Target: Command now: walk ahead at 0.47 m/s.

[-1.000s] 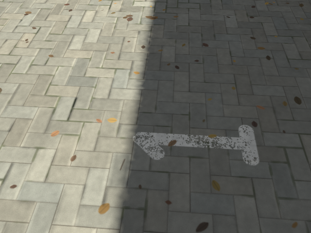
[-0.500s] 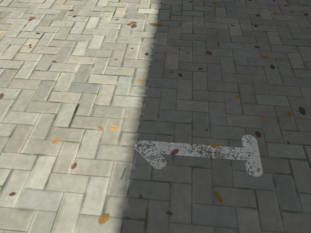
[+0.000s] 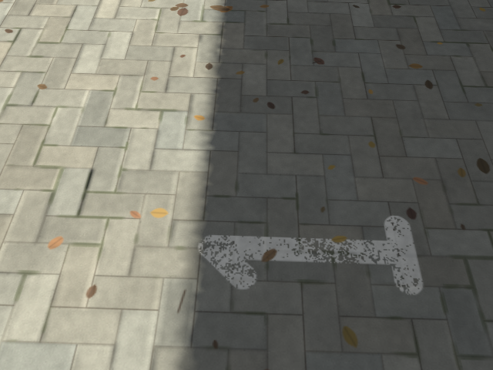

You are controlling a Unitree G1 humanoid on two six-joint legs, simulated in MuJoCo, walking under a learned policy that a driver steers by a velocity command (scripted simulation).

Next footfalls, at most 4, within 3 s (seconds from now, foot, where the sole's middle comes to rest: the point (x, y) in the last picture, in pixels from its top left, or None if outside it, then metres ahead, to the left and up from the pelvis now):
0.08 right None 0.22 -0.07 -0.77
0.64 left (206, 337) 0.54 0.09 -0.77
1.18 right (264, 236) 0.85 -0.09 -0.77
1.74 left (206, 162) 1.16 0.09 -0.77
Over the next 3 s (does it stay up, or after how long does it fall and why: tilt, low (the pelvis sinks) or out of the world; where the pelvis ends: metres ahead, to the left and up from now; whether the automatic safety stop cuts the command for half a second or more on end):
stays up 1.29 -0.03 0.01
